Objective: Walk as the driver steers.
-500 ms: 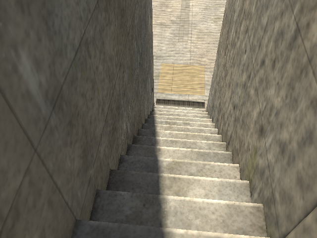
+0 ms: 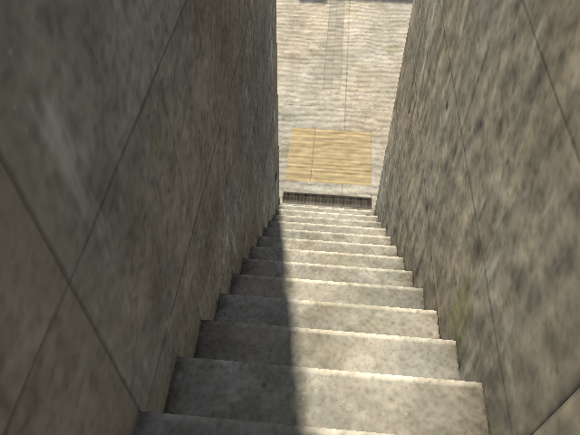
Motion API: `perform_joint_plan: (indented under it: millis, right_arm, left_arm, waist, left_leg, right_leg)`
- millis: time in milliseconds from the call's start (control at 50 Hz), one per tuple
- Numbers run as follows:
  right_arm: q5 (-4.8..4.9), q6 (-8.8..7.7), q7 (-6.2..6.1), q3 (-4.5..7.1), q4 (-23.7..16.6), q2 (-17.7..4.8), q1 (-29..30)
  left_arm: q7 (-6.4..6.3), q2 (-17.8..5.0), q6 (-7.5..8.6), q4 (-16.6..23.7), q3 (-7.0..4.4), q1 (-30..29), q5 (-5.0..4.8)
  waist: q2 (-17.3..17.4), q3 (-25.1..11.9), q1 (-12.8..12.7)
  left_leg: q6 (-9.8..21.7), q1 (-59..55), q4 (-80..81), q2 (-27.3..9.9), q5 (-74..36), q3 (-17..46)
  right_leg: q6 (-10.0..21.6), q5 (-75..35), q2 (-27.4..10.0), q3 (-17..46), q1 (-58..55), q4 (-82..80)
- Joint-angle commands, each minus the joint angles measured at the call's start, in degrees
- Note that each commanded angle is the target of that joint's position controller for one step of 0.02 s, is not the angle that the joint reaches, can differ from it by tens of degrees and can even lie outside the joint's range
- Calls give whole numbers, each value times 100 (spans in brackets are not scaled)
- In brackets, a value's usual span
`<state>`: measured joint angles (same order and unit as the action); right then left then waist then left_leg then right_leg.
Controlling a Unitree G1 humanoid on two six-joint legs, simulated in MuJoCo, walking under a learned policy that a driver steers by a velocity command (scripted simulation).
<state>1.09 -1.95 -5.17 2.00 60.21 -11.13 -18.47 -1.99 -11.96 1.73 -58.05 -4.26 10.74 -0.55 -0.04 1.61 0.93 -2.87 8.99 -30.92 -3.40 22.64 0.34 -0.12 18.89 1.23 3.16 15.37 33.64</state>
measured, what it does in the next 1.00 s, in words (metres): walks ahead: left foot, then right foot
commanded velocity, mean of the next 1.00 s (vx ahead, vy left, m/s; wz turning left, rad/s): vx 0.26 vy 0.00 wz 0.00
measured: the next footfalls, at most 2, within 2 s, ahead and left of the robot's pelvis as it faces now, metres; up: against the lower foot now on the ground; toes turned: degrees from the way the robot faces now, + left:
left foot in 0.46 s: +0.26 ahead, +0.11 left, +0.00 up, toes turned +2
right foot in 0.82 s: +0.37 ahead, -0.15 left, +0.00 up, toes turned +5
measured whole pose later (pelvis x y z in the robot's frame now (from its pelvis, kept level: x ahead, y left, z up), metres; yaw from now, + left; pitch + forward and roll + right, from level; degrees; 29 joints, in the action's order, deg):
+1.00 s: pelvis +0.29 -0.02 +0.01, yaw +1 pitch +0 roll -1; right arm -0.4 -0.2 -4.4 1.6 57.4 -11.9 -13.6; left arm -1.3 -10.7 -1.5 -55.8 -3.4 8.9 0.1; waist 0.4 2.8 1.9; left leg -1.4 6.6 -27.1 -2.8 20.2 -1.2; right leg -1.6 10.2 0.9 3.7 15.4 25.7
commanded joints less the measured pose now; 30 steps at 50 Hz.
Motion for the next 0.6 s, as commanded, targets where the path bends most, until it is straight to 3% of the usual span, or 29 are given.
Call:
perform_joint_plan:
  millis: [20, 40, 80, 100, 120, 140, 160, 180, 200, 220, 240, 260, 280, 320, 340, 360, 380, 400, 420, 440, 460, 480, 500, 520, 540, 560, 600]
  right_arm:
    - [122, -47, -65, 186, -91, -877, -515]
    - [172, -102, -63, 218, -110, -940, -578]
    - [197, -252, 11, 320, -186, -1011, -484]
    - [140, -290, 37, 331, -261, -993, -396]
    - [116, -320, 70, 298, -410, -805, -234]
    - [43, -398, 82, 227, -602, -514, -150]
    - [-20, -491, 48, 228, -742, -432, -143]
    - [7, -556, 53, 268, -764, -576, -122]
    - [50, -566, 63, 304, -808, -656, 114]
    - [15, -545, 56, 331, -854, -672, 282]
    - [15, -528, 44, 339, -838, -595, 273]
    - [18, -475, 74, 350, -858, -554, 192]
    - [40, -409, 109, 328, -898, -460, 171]
    - [70, -317, 170, 213, -1098, -302, 579]
    - [39, -289, 206, 145, -1154, -227, 784]
    - [92, -239, 194, 86, -1129, -169, 671]
    - [86, -221, 189, 110, -1046, -269, 448]
    - [82, -188, 166, 191, -935, -501, 68]
    - [110, -122, 199, 315, -743, -683, -667]
    - [28, -60, 237, 398, -554, -823, -1281]
    - [-59, -22, 233, 458, -387, -1066, -2174]
    - [-270, -85, 293, 430, -404, -1517, -1981]
    - [-185, -147, 316, 379, -376, -1224, -1613]
    - [-68, -177, 286, 308, -426, -1005, -1130]
    - [-113, -209, 263, 251, -478, -883, -642]
    - [-211, -234, 268, 215, -552, -779, -186]
    - [-363, -259, 233, 112, -583, -491, 186]
  left_arm:
    - [-20, -476, 121, 174, -125, 86, -71]
    - [5, -414, 205, 179, -118, 78, -91]
    - [112, -383, 387, 160, -113, 185, -97]
    - [182, -421, 440, -2, -134, 530, -91]
    - [222, -600, 477, -211, -194, 1075, -109]
    - [249, -1045, 482, -434, -333, 1739, -162]
    - [296, -1452, 527, -456, -401, 2285, -105]
    - [290, -1257, 631, -296, -343, 2016, -136]
    - [256, -1130, 659, -220, -320, 1814, -130]
    - [225, -1004, 638, -224, -273, 1775, -83]
    - [213, -757, 560, -275, -156, 1610, -18]
    - [180, -578, 474, -340, -85, 1687, 20]
    - [129, -550, 402, -399, -58, 1763, 24]
    - [-30, -638, 314, -338, -62, 1627, 1]
    - [-88, -816, 277, -250, -101, 1444, -23]
    - [-109, -1060, 237, -258, -164, 1454, -19]
    - [-87, -1283, 237, -203, -241, 1365, -76]
    - [-84, -1410, 232, -148, -264, 1170, -65]
    - [-69, -1374, 230, -160, -273, 1089, -53]
    - [-11, -1179, 241, -93, -203, 1002, -158]
    - [48, -859, 270, -27, -120, 882, -165]
    - [5, -93, 355, 157, -13, 1558, -182]
    - [-93, -407, 284, 172, -151, 1720, -366]
    - [-160, -588, 179, 309, -195, 1328, -376]
    - [-271, -584, 49, 306, -205, 1257, -298]
    - [-360, -566, -59, 308, -230, 1259, -209]
    - [-384, -493, -204, 314, -261, 1437, -185]
  waist:
    - [818, 518, -22]
    - [1003, 611, -35]
    - [938, 747, -197]
    - [752, 667, -367]
    - [100, 529, -532]
    - [-1383, 379, -648]
    - [-2341, 93, -784]
    - [-1510, 100, -625]
    - [-985, 266, -633]
    - [-648, 362, -606]
    - [-582, 360, -478]
    - [-585, 336, -381]
    - [-615, 375, -306]
    - [-457, 501, -236]
    - [-421, 590, -172]
    - [-555, 589, -60]
    - [-706, 505, 104]
    - [-714, 274, 404]
    - [-667, -145, 850]
    - [-310, -579, 1164]
    - [464, -901, 1424]
    - [2005, -1129, 611]
    - [1707, -731, 377]
    - [1072, 137, 325]
    - [557, 549, 191]
    - [307, 616, 21]
    - [490, 486, -273]
  left_leg:
    - [720, 463, 1077, -493, 1950, 1056]
    - [918, 397, 1198, -811, 2154, 1487]
    - [1119, 569, 915, -1153, 1658, 1897]
    - [1060, 743, 373, -913, 1193, 1556]
    - [792, 1265, -593, -303, 709, 742]
    - [345, 2340, -2425, 446, 231, -253]
    - [213, 3438, -4192, 609, 1443, 4]
    - [352, 4027, -4811, 265, 1129, 537]
    - [426, 4404, -5197, 93, 815, 493]
    - [457, 4643, -5304, -31, 629, 350]
    - [428, 4386, -5214, -201, 490, 313]
    - [383, 4085, -5038, -242, 446, 199]
    - [327, 3907, -4666, -279, 418, 113]
    - [193, 3438, -2976, -287, 104, -48]
    - [128, 2637, -2080, -104, -58, -233]
    - [114, 1720, -1531, 150, -174, -484]
    - [97, 977, -1295, 409, -449, -670]
    - [108, 141, -996, 578, -882, -771]
    - [252, -720, -963, 741, -944, -927]
    - [339, -1352, -604, 628, -889, -861]
    - [712, -1907, -52, -236, -657, 441]
    - [1668, -1715, 1356, -1845, -588, 3855]
    - [2011, -1264, 1827, -2184, 1018, 4881]
    - [1867, -645, 1789, -2055, 740, 4162]
    - [1688, 214, 1642, -1839, -44, 3184]
    - [1485, 1030, 1578, -1476, -488, 2419]
    - [1284, 1558, 1493, -1032, -1474, 1480]
  right_leg:
    - [183, 1066, 205, -250, 788, 244]
    - [210, 954, 176, -316, 1072, 567]
    - [391, 389, 8, -231, 1160, 804]
    - [503, 61, -11, -130, 898, 617]
    - [693, -275, -139, 335, 197, 18]
    - [1152, -288, -717, 1796, -875, -925]
    - [1842, -621, -1759, 3969, -1577, -1891]
    - [1925, -376, -1985, 4150, -1852, -1766]
    - [1847, -684, -1969, 3642, -1926, -1532]
    - [1748, -1277, -1912, 3110, -1888, -1333]
    - [1604, -2275, -1752, 2499, -1520, -1167]
    - [1522, -2524, -1566, 2056, -1184, -1212]
    - [1464, -2389, -1447, 1787, -959, -1319]
    - [1271, -1709, -1211, 1300, -495, -1565]
    - [1177, -1443, -985, 935, 53, -1709]
    - [1098, -1166, -828, 660, 643, -1824]
    - [1107, -1417, -916, 712, 884, -1718]
    - [1054, -2194, -893, 687, 1017, -1391]
    - [947, -3243, -741, 459, 914, -578]
    - [718, -3562, -514, 161, 706, 584]
    - [386, -2167, -105, -5, 1015, 2676]
    - [311, 1588, 684, 817, 1964, 4238]
    - [198, 1677, 459, 1066, 2600, 4930]
    - [140, 1295, 231, 777, 2927, 5145]
    - [90, 873, 61, 637, 2645, 5003]
    - [78, 474, -86, 623, 2055, 4591]
    - [37, -10, -229, 773, 1176, 3500]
